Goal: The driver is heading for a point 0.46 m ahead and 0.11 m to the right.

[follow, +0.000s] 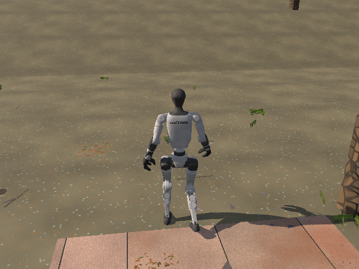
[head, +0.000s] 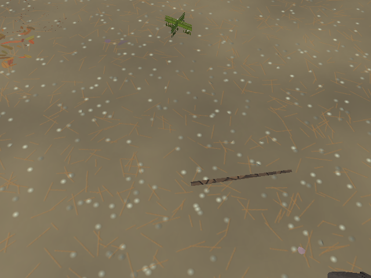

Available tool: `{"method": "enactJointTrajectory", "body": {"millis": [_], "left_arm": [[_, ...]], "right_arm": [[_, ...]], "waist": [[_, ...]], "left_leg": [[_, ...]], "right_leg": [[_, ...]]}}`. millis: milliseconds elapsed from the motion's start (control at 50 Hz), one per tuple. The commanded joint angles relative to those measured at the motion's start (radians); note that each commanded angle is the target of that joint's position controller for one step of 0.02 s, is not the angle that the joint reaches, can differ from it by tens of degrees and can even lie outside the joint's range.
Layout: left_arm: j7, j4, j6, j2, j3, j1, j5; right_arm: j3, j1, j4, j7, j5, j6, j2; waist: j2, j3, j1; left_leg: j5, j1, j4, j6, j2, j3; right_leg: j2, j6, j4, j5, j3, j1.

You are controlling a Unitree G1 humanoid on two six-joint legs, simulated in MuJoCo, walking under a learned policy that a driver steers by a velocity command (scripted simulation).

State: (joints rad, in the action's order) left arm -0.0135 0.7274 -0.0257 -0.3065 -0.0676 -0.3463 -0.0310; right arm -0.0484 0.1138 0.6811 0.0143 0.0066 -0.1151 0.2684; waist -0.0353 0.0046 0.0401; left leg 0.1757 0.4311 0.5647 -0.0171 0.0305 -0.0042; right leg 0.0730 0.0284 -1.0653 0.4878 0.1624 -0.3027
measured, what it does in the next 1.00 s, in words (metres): walks ahead, turning right: right foot, then left foot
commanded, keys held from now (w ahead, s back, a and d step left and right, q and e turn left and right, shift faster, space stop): w+e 0.44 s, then no key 0.56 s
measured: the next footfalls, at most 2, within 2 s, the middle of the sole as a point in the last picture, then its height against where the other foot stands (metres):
right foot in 0.44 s outside the picture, level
left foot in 0.88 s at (204, 253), level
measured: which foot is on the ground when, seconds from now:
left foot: down 0.00-0.46, up 0.48-0.86, down 0.88-1.00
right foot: up 0.00-0.42, down 0.44-1.00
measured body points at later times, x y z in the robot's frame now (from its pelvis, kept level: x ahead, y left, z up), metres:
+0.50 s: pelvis +0.25 -0.07 -0.01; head +0.30 -0.09 +0.44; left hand +0.54 +0.11 -0.08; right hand +0.21 -0.36 -0.14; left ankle +0.11 +0.12 -0.66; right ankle +0.32 -0.17 -0.73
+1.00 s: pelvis +0.42 -0.09 +0.01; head +0.45 -0.09 +0.46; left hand +0.63 +0.10 -0.12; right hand +0.47 -0.39 -0.10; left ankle +0.53 -0.01 -0.72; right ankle +0.33 -0.17 -0.72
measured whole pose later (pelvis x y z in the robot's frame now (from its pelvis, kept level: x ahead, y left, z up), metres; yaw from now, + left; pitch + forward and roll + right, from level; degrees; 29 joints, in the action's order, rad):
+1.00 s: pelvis +0.42 -0.09 +0.01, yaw -23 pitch +1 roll +0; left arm -0.02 0.80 0.00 -0.26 -0.03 -0.20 0.02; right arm -0.03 0.12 0.80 0.01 0.02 -0.03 0.24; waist -0.02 0.01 0.01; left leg 0.16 0.38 0.52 -0.01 -0.01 0.01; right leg 0.05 0.03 -0.53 0.38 0.05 -0.17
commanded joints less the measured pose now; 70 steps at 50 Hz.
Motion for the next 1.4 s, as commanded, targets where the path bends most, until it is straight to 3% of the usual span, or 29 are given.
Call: {"method": "enactJointTrajectory", "body": {"millis": [20,80,160,260,340,400,420,440,460,480,500,520,540,560,620,700,800,860,880,900,920,940,960,1000,1040,1160,1400], "left_arm": [[0.001,-0.115,-0.015,-0.131,-0.028,0.075,0.011],[0.014,-0.123,-0.001,-0.077,-0.026,0.070,0.002],[0.017,-0.154,0.009,-0.041,-0.015,0.132,0.010],[0.046,-0.179,-0.005,-0.016,-0.002,0.259,0.009],[0.069,-0.218,-0.006,-0.019,-0.001,0.345,0.005],[0.073,-0.219,0.002,-0.072,-0.029,0.272,0.014],[0.068,-0.189,0.005,-0.108,-0.052,0.147,0.013],[0.053,-0.140,0.013,-0.167,-0.085,-0.031,0.010],[0.029,-0.126,0.018,-0.262,-0.100,-0.083,0.008],[0.035,-0.180,-0.001,-0.284,-0.088,-0.042,0.022],[0.044,-0.176,-0.013,-0.190,-0.061,-0.012,0.031],[0.044,-0.161,-0.021,-0.151,-0.047,0.025,0.030],[0.043,-0.156,-0.025,-0.122,-0.038,0.082,0.022],[0.040,-0.159,-0.025,-0.099,-0.030,0.126,0.022],[0.030,-0.142,-0.034,-0.111,-0.028,0.168,0.040],[0.011,-0.097,-0.026,-0.106,-0.022,0.171,0.036],[0.007,-0.036,-0.006,-0.098,-0.013,0.139,0.041],[0.009,-0.008,-0.001,-0.080,-0.002,0.160,0.030],[0.009,0.004,-0.002,-0.064,0.004,0.147,0.027],[0.008,0.009,-0.009,-0.039,0.012,0.103,0.047],[0.007,0.038,-0.013,-0.018,0.015,-0.037,0.059],[-0.002,0.052,-0.006,-0.027,0.019,-0.012,0.059],[-0.006,0.046,0.010,-0.043,0.016,0.024,0.051],[-0.013,0.058,0.045,-0.064,0.008,0.064,0.041],[-0.014,0.066,0.063,-0.068,0.006,0.078,0.043],[-0.020,0.124,0.053,-0.050,0.005,0.073,0.039],[-0.029,0.238,0.038,-0.029,0.012,0.049,0.039]], "right_arm": [[-0.040,0.144,-0.017,-0.010,0.003,0.011,0.123],[-0.032,0.115,0.006,-0.014,0.004,0.005,0.094],[-0.049,0.133,0.044,-0.016,0.002,-0.001,0.141],[-0.055,0.150,0.077,-0.023,-0.005,0.016,0.176],[-0.064,0.195,0.110,-0.022,-0.024,0.036,0.210],[-0.079,0.185,0.112,-0.029,-0.039,0.054,0.254],[-0.080,0.172,0.110,-0.033,-0.044,0.062,0.260],[-0.069,0.176,0.104,-0.038,-0.038,0.062,0.233],[-0.029,0.224,0.067,-0.031,0.014,0.051,0.108],[-0.008,0.248,0.032,-0.019,0.005,0.020,0.101],[-0.034,0.146,0.031,-0.009,-0.034,0.005,0.196],[-0.028,0.115,0.023,-0.008,-0.044,0.000,0.185],[-0.026,0.114,0.041,-0.018,-0.024,0.004,0.170],[-0.032,0.116,0.047,-0.024,-0.009,0.014,0.178],[-0.026,0.172,0.073,-0.029,-0.005,0.054,0.139],[-0.009,0.108,0.064,-0.033,0.004,0.065,0.091],[-0.008,0.009,0.050,-0.016,-0.004,0.063,0.100],[-0.017,0.023,0.054,-0.008,0.008,0.058,0.112],[-0.020,0.046,0.063,-0.008,0.017,0.053,0.120],[-0.027,0.050,0.060,-0.015,0.025,0.050,0.165],[-0.028,0.016,0.055,-0.022,0.030,0.055,0.190],[-0.012,0.014,0.058,-0.021,0.019,0.066,0.107],[-0.002,-0.001,0.065,-0.015,0.010,0.074,0.076],[-0.004,-0.043,0.060,-0.003,0.002,0.082,0.087],[-0.007,-0.042,0.072,0.003,0.003,0.076,0.102],[-0.007,-0.045,0.122,-0.011,-0.001,0.075,0.088],[-0.012,-0.089,0.212,-0.030,-0.005,0.106,0.079]], "waist": [[0.121,-0.037,-0.103],[0.166,0.002,-0.064],[0.117,0.018,-0.066],[0.098,0.046,-0.110],[0.097,0.080,-0.127],[0.139,0.010,-0.055],[0.130,-0.056,0.021],[0.093,-0.145,0.108],[-0.157,-0.214,0.060],[-0.229,-0.406,0.022],[-0.073,-0.348,0.070],[-0.052,-0.220,0.041],[0.029,-0.149,-0.001],[0.015,-0.113,-0.030],[-0.007,-0.109,-0.083],[-0.035,-0.109,-0.069],[-0.050,-0.095,-0.020],[-0.051,-0.077,-0.047],[-0.029,-0.078,-0.063],[0.037,-0.108,-0.037],[0.165,-0.163,0.049],[0.193,-0.186,0.007],[0.190,-0.167,0.002],[0.139,-0.107,-0.011],[0.109,-0.087,-0.020],[0.062,-0.104,-0.036],[0.040,-0.012,-0.036]], "left_leg": [[0.216,-0.433,-0.300,-0.155,-0.339,-0.446],[0.018,-0.310,-0.363,-0.144,-0.274,-0.239],[-0.141,-0.333,-0.406,-0.177,-0.299,-0.112],[-0.228,-0.373,-0.407,-0.141,-0.274,0.061],[-0.307,-0.465,-0.376,-0.119,-0.307,0.121],[-0.773,-0.521,-0.181,-0.089,-0.310,0.180],[-0.870,-0.491,-0.010,-0.070,-0.289,0.207],[-0.768,-0.336,0.232,-0.035,-0.252,0.224],[0.015,0.040,0.587,0.021,-0.141,0.216],[0.469,0.256,0.844,0.052,0.014,0.003],[0.386,0.317,0.866,0.047,-0.056,-0.086],[0.314,0.313,0.803,0.038,-0.095,-0.060],[0.260,0.274,0.722,0.043,-0.138,-0.052],[0.234,0.216,0.661,0.048,-0.158,-0.051],[0.162,0.088,0.574,0.078,-0.145,-0.032],[-0.017,0.066,0.326,0.094,-0.127,-0.024],[-0.134,-0.006,0.098,0.079,-0.098,-0.033],[-0.116,-0.078,-0.043,0.034,-0.076,-0.024],[-0.272,-0.162,-0.146,0.011,-0.081,-0.031],[-0.612,-0.269,-0.143,-0.017,-0.168,-0.118],[-0.758,-0.396,-0.078,-0.116,-0.261,-0.198],[-0.664,-0.385,-0.088,-0.175,-0.277,-0.230],[-0.518,-0.351,-0.103,-0.169,-0.258,-0.233],[-0.315,-0.271,-0.111,-0.117,-0.191,-0.177],[-0.273,-0.242,-0.103,-0.084,-0.157,-0.135],[-0.374,-0.307,-0.062,-0.083,-0.129,-0.098],[-0.146,-0.286,-0.106,-0.061,-0.090,-0.077]], "right_leg": [[-0.122,-0.019,-0.221,-0.113,-0.025,-0.474],[-0.170,-0.022,-0.131,-0.184,-0.050,-0.389],[-0.187,-0.045,0.004,-0.283,-0.059,-0.447],[-0.173,-0.034,0.276,-0.501,-0.129,-0.395],[-0.151,0.006,0.401,-0.454,-0.184,-0.368],[-0.065,0.069,0.434,-0.303,-0.261,-0.203],[-0.021,0.102,0.480,-0.317,-0.281,-0.038],[-0.007,0.143,0.525,-0.371,-0.240,0.245],[-0.253,0.242,0.535,-0.481,0.150,0.563],[-0.456,0.423,0.696,-0.456,0.661,0.704],[-0.428,0.362,0.713,-0.585,0.506,0.640],[-0.386,0.321,0.692,-0.749,0.322,0.499],[-0.332,0.273,0.685,-0.830,0.204,0.363],[-0.301,0.253,0.704,-0.882,0.140,0.257],[-0.271,0.255,0.758,-1.029,0.038,0.095],[-0.220,0.216,0.758,-1.026,-0.066,0.090],[-0.240,0.193,0.734,-0.882,-0.042,0.137],[-0.244,0.164,0.648,-0.778,-0.001,0.145],[-0.209,0.125,0.611,-0.687,-0.001,0.128],[-0.146,0.073,0.556,-0.550,-0.027,0.097],[-0.082,0.022,0.534,-0.285,-0.056,0.011],[-0.073,-0.016,0.522,-0.156,-0.079,0.018],[-0.083,-0.025,0.551,-0.154,-0.082,0.021],[-0.078,-0.013,0.598,-0.210,-0.080,0.041],[-0.085,0.003,0.618,-0.262,-0.070,0.070],[-0.097,-0.006,0.626,-0.379,-0.066,0.092],[-0.098,-0.008,0.673,-0.281,-0.082,0.062]]}}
